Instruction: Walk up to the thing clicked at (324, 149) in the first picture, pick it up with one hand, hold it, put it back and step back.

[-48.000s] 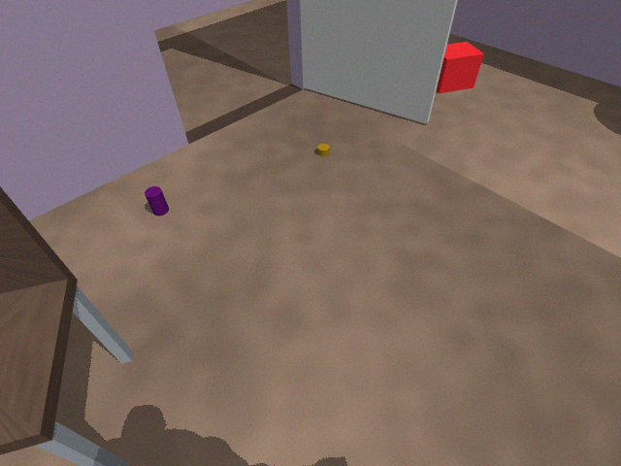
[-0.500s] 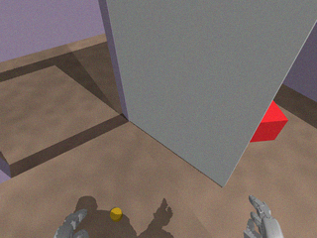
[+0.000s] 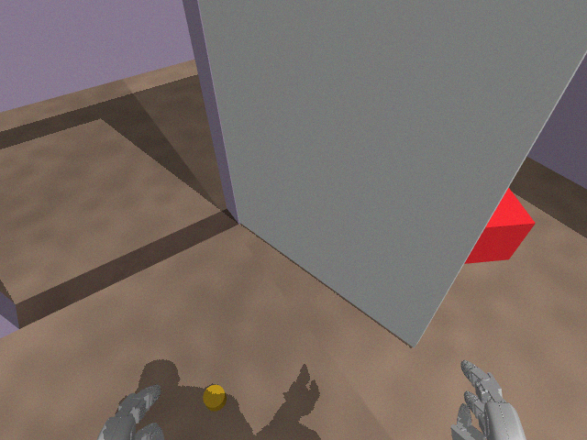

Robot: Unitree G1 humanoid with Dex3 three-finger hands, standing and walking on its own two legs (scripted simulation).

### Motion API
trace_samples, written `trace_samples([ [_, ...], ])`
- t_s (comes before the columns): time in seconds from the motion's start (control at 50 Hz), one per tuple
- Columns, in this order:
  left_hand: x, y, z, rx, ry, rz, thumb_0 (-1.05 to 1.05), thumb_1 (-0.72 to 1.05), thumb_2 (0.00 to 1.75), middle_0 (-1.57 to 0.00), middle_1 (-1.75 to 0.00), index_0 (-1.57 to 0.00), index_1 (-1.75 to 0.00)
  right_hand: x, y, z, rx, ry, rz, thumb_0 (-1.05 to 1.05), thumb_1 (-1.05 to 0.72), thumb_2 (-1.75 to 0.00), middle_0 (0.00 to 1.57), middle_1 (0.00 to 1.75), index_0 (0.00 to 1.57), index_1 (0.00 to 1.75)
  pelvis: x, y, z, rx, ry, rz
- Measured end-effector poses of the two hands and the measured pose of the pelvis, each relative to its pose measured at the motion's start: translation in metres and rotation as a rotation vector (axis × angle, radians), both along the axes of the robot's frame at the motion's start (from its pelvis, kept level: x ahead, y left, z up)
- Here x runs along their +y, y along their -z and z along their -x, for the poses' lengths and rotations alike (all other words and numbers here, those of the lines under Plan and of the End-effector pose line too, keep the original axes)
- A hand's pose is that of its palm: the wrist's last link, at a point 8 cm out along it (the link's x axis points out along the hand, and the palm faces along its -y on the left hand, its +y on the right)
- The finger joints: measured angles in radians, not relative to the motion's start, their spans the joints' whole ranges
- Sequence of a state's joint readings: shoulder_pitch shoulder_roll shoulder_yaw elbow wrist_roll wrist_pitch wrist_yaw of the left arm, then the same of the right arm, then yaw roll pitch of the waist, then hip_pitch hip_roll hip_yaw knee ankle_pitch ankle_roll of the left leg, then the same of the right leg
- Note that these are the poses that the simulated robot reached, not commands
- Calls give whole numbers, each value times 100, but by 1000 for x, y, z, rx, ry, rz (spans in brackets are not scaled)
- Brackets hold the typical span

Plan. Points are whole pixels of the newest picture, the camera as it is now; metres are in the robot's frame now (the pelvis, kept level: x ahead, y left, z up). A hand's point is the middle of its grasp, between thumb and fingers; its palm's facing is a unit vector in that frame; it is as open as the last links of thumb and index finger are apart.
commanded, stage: home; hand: left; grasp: from above
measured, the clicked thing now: (214, 397) +0.42 +0.26 -0.70
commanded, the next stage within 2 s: stand in 0.52 s
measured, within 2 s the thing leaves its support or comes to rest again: neither
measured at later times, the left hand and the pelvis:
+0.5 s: hand out of the picture +0.16 +0.18 -0.05, palm faces +0.04 -0.98 -0.21, open 7.4 cm; pelvis +0.00 +0.00 +0.00, yaw +0 degrees
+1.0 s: hand out of the picture +0.08 +0.24 -0.11, palm faces +0.03 -0.94 -0.33, open 7.4 cm; pelvis +0.00 +0.00 +0.04, yaw +0 degrees
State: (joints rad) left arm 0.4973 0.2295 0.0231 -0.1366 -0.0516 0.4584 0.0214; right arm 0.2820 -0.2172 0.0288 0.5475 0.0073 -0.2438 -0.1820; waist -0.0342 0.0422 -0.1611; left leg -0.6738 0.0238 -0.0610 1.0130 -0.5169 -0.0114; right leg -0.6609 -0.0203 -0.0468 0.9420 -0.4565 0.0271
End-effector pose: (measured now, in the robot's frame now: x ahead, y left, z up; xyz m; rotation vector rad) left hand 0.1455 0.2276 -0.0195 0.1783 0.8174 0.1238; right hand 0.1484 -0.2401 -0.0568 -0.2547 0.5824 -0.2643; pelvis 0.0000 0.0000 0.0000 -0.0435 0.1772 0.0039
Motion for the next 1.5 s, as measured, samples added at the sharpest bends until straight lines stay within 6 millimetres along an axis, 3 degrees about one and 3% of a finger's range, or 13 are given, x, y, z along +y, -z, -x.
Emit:
trace_samples([
  [0.62,0,0,1,0,1,-2,1,90,90,-20,-30,-20,-30,-2,1,2,7,3,-1,2,-90,-90,21,30,20,30,-1,1,1,4,0,0],
  [0.7,12,19,-5,-31,39,-90,1,90,90,-20,-30,-20,-30,-7,17,8,223,-130,47,1,-90,-90,21,30,20,30,-1,-7,8,-82,4,-26],
  [0.78,30,35,8,47,17,-121,1,90,90,-20,-30,-20,-30,-19,21,23,366,-128,20,1,-90,-90,21,30,20,30,-1,-18,10,-129,5,-46],
  [0.92,53,51,54,233,-49,-132,1,90,90,-20,-30,-20,-30,-34,17,55,496,-45,0,1,-91,-90,21,30,20,30,3,-33,6,-168,3,-43],
  [1.12,55,52,106,422,-123,-105,1,90,90,-20,-30,-20,-30,-28,15,83,622,5,-37,1,-91,-90,20,30,20,30,6,-53,0,-215,-3,-44],
  [1.24,54,48,119,457,-136,-106,1,90,90,-20,-30,-20,-30,-26,14,87,632,11,-57,1,-91,-90,21,30,20,30,4,-59,3,-241,-5,-47],
  [1.5,54,41,121,449,-133,-116,0,90,90,-20,-30,-20,-30,-37,10,98,649,18,-61,1,-91,-90,21,30,20,30,-2,-64,12,-253,-9,-47],
])
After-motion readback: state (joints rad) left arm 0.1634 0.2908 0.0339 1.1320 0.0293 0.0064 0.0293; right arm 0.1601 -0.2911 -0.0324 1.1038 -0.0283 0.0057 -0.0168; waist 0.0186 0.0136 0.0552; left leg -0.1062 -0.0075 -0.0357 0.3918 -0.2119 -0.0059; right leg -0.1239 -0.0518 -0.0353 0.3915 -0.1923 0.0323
